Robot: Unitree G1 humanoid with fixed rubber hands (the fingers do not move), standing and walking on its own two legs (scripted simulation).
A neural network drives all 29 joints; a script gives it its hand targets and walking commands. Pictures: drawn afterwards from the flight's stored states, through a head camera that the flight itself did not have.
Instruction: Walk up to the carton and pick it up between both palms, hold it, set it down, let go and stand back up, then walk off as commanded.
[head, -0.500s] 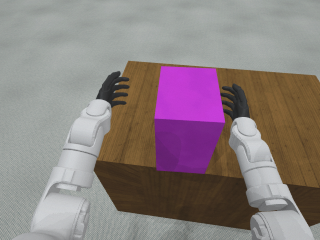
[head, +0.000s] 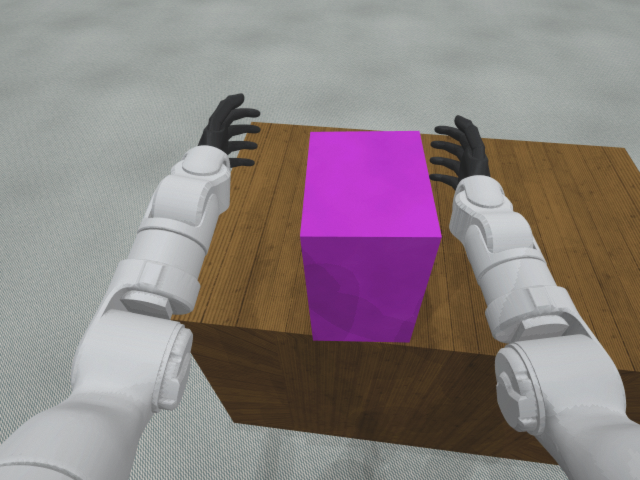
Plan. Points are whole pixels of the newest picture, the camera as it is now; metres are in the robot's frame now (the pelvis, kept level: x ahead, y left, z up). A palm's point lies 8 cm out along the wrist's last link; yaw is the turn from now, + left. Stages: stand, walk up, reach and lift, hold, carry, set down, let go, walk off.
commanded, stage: reach and lift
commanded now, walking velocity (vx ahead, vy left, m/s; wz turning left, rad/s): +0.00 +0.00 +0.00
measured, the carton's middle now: (362, 242) +0.44 -0.05 +0.00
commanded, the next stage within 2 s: none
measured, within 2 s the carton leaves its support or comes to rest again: leaves its support in 1.18 s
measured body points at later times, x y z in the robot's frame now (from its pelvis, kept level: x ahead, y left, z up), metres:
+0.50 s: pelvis +0.00 +0.01 -0.01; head +0.05 +0.02 +0.44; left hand +0.45 +0.15 +0.06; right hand +0.43 -0.18 +0.07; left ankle +0.02 +0.15 -0.75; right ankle +0.00 -0.11 -0.75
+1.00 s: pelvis +0.01 +0.01 -0.01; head +0.07 +0.02 +0.44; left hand +0.44 +0.11 +0.04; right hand +0.43 -0.18 +0.05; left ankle +0.02 +0.15 -0.75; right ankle +0.00 -0.11 -0.75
